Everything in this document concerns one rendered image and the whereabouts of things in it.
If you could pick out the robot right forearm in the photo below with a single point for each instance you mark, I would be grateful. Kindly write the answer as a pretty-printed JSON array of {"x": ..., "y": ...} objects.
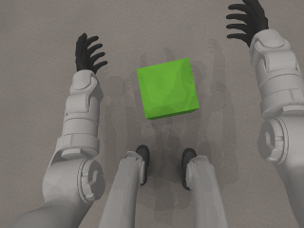
[{"x": 279, "y": 78}]

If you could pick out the right robot hand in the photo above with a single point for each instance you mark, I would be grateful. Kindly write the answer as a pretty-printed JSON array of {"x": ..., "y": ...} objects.
[{"x": 254, "y": 18}]

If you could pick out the robot thigh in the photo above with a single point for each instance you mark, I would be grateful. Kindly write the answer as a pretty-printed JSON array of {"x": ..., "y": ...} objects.
[
  {"x": 120, "y": 207},
  {"x": 208, "y": 207}
]

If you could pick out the robot left forearm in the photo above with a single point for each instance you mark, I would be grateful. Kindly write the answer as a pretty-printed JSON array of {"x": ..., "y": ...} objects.
[{"x": 81, "y": 121}]

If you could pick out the left robot hand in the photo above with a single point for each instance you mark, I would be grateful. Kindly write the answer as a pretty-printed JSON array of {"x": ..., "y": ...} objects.
[{"x": 83, "y": 60}]

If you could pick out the right robot upper arm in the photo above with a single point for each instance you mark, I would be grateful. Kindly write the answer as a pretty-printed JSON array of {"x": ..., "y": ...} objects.
[{"x": 281, "y": 142}]

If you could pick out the left robot upper arm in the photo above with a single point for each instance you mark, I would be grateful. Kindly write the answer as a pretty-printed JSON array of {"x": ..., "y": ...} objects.
[{"x": 69, "y": 188}]

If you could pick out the right robot thigh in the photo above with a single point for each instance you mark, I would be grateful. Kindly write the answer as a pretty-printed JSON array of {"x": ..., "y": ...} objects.
[{"x": 208, "y": 207}]

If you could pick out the carton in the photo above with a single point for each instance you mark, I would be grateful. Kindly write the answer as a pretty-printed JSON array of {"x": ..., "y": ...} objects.
[{"x": 167, "y": 89}]

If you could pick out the left robot thigh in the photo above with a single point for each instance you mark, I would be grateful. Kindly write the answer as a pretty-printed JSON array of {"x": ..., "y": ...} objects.
[{"x": 120, "y": 207}]

